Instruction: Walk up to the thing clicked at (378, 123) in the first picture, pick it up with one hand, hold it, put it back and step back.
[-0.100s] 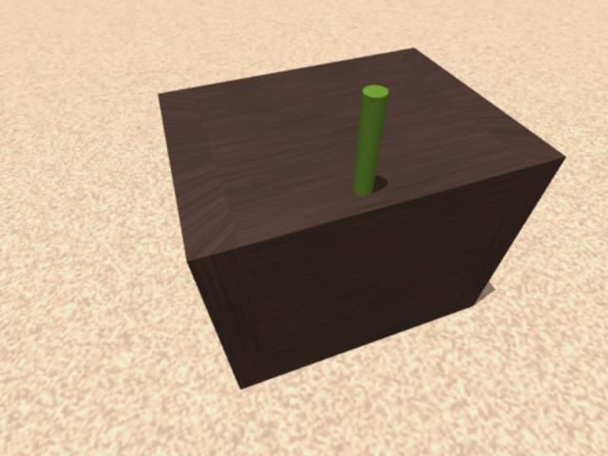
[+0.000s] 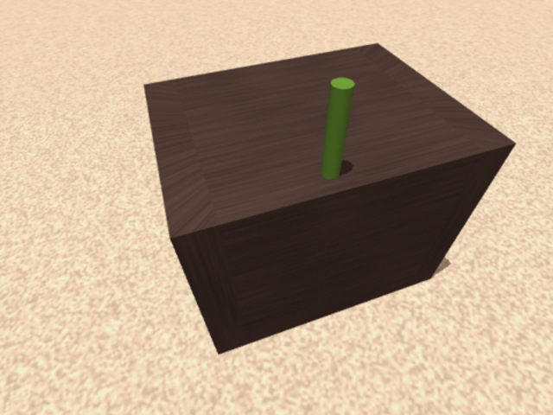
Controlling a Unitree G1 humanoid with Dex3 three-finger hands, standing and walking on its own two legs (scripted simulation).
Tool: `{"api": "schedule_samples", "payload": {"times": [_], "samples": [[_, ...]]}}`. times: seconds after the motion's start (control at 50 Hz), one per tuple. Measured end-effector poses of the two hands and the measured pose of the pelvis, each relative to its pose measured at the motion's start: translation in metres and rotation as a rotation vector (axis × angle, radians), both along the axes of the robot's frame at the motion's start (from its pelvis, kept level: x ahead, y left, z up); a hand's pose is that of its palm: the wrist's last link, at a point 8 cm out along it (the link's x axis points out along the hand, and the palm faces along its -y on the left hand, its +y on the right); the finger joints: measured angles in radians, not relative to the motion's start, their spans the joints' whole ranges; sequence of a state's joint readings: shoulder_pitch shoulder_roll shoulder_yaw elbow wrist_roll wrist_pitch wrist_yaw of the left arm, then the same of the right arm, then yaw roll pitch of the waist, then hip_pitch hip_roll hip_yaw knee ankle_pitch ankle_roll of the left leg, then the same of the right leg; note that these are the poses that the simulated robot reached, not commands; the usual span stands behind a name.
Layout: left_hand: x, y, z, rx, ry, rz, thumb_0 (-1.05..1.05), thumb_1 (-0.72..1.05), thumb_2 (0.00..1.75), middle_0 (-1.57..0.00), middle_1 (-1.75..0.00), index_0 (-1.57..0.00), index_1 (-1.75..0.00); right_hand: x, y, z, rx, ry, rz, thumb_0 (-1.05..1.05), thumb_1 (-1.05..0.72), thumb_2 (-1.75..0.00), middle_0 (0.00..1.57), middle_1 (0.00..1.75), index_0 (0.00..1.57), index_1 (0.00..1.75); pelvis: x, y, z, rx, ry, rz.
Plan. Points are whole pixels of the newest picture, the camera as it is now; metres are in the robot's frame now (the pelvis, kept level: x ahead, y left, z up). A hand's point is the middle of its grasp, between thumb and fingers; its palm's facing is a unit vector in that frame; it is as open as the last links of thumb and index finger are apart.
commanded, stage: stand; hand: right
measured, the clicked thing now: (335, 133) +0.67 -0.11 +0.04
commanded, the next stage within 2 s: walk up in 1.02 s
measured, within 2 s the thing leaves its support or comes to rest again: neither
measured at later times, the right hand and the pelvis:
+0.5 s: hand out of the picture +0.09 -0.25 -0.16, palm faces -0.02 +0.94 -0.34, open 7.4 cm; pelvis +0.01 +0.00 +0.00, yaw +0 degrees
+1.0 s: hand out of the picture +0.08 -0.25 -0.16, palm faces -0.03 +0.94 -0.34, open 7.4 cm; pelvis +0.01 +0.00 +0.00, yaw +0 degrees
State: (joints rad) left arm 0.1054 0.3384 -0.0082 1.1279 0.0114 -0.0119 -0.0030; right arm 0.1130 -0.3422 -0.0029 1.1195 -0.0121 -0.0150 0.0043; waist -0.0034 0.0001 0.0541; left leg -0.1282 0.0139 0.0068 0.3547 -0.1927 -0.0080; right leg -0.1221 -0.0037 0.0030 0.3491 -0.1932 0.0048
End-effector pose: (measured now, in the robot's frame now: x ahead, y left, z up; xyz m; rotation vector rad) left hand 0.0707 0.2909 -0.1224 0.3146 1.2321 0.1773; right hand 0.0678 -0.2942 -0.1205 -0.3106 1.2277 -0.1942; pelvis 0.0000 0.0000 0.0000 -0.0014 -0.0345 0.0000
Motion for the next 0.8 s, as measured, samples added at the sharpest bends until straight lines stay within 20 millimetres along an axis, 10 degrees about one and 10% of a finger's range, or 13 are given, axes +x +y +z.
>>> {"api": "schedule_samples", "payload": {"times": [0.8], "samples": [[0.001, 0.004, 0.003, 0.008, 0.0, 0.01, 0.01, 0.91, 0.89, -0.21, -0.3, -0.2, -0.3, 0.008, 0.001, 0.001, -0.001, -0.001, 0.005, 0.0, -0.91, -0.89, 0.21, 0.3, 0.2, 0.3, 0.005, 0.002, 0.001, 0.0, -0.002, 0.005]]}}
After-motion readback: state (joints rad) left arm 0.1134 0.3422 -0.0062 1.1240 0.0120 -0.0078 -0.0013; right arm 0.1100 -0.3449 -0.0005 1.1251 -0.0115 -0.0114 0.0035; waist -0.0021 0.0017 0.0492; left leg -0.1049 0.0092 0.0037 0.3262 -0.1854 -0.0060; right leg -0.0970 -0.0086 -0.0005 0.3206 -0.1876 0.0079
